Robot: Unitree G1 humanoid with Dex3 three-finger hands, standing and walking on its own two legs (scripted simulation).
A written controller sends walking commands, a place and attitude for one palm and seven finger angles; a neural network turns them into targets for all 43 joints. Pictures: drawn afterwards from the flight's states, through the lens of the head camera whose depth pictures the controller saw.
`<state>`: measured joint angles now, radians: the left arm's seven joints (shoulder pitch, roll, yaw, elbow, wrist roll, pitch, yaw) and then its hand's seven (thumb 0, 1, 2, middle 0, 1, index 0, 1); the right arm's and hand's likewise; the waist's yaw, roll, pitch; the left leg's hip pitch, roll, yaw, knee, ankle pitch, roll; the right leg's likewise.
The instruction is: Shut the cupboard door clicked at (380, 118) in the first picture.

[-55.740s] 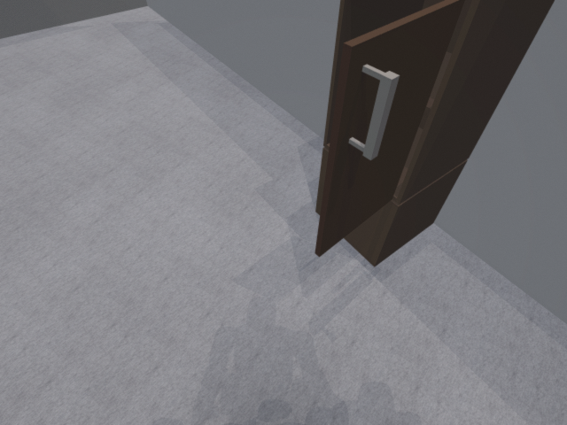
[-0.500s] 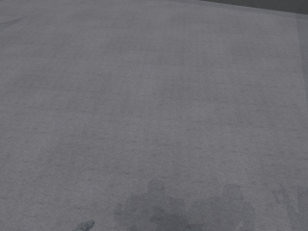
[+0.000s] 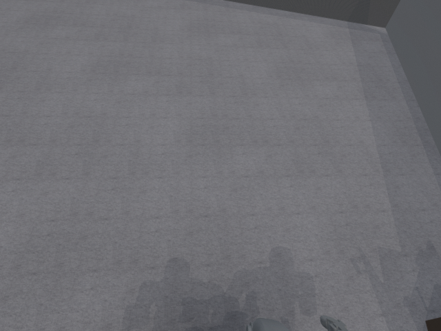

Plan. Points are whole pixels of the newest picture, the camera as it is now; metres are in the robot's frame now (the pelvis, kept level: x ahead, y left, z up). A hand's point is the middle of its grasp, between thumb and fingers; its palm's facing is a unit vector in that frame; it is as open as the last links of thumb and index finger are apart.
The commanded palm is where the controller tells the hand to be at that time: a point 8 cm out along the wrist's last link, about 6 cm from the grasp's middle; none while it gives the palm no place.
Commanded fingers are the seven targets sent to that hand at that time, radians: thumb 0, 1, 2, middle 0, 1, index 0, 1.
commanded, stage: turn to face it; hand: left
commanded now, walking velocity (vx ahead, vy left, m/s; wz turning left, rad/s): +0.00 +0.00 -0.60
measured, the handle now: out of the picture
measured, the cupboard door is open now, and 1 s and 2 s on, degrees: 14 14 14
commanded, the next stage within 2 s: none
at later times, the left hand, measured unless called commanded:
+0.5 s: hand (160, 308) +0.18 +0.14 -0.16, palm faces -0.30 -0.92 -0.25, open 7.4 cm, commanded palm none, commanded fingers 0.00 0.90 0.90 -0.20 -0.30 -0.20 -0.30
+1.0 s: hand (186, 272) +0.25 +0.10 -0.16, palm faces -0.56 -0.79 -0.25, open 7.4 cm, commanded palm none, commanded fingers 0.00 0.90 0.90 -0.20 -0.30 -0.20 -0.30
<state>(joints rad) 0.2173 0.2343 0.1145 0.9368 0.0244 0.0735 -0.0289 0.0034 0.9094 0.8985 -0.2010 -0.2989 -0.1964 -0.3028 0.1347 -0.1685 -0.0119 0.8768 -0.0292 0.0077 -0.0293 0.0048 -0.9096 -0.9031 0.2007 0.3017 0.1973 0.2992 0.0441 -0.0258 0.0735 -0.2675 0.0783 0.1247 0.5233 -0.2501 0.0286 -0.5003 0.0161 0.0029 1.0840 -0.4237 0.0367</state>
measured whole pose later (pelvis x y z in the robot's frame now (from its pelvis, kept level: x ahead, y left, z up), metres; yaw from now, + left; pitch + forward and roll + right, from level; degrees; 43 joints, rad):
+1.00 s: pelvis +0.04 -0.01 -0.01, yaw -37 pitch +1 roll -1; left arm 0.14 0.25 0.09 0.86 0.02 0.07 -0.05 0.00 0.91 0.90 -0.20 -0.30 -0.19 -0.30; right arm 0.23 -0.23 -0.04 0.89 -0.03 0.02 -0.01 0.01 -0.91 -0.90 0.20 0.30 0.20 0.30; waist -0.01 0.04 0.09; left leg -0.27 0.19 0.24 0.61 -0.32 -0.04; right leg -0.30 -0.02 -0.08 0.65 -0.34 0.02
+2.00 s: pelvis +0.06 -0.05 +0.00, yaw -70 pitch +2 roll +1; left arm 0.18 0.21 0.05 0.89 0.02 0.04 0.00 0.00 0.90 0.90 -0.20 -0.30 -0.20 -0.30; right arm 0.19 -0.27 -0.05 0.90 -0.01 0.06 -0.01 0.01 -0.91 -0.90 0.20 0.30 0.19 0.30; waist -0.01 0.04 0.08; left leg -0.50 0.08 0.04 1.03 -0.42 -0.09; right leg -0.24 0.01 0.02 0.51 -0.30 -0.02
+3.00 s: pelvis +0.08 -0.22 -0.01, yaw -86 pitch +0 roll +0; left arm 0.29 0.20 0.06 1.09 0.02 0.02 -0.03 0.01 0.91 0.90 -0.20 -0.30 -0.20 -0.30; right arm 0.25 -0.17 -0.01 0.96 -0.04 -0.06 -0.02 0.00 -0.91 -0.90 0.20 0.30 0.20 0.30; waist -0.01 -0.06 0.05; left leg -0.28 0.07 0.15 0.56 -0.28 0.01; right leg -0.38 -0.01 -0.02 1.12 -0.41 -0.05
